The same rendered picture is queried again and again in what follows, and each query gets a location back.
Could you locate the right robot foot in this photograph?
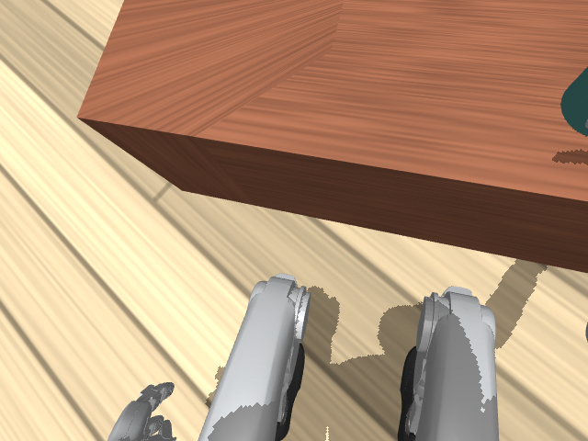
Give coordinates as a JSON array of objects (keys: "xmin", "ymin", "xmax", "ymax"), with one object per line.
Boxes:
[{"xmin": 398, "ymin": 346, "xmax": 417, "ymax": 441}]

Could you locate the bottle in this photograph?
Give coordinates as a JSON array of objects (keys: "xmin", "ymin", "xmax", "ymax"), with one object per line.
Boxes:
[{"xmin": 560, "ymin": 67, "xmax": 588, "ymax": 136}]

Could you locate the left robot foot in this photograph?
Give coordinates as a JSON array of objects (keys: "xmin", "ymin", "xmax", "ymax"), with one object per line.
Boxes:
[{"xmin": 275, "ymin": 343, "xmax": 305, "ymax": 441}]

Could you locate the left robot hand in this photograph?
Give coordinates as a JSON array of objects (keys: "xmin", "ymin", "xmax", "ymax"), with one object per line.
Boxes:
[{"xmin": 107, "ymin": 382, "xmax": 176, "ymax": 441}]

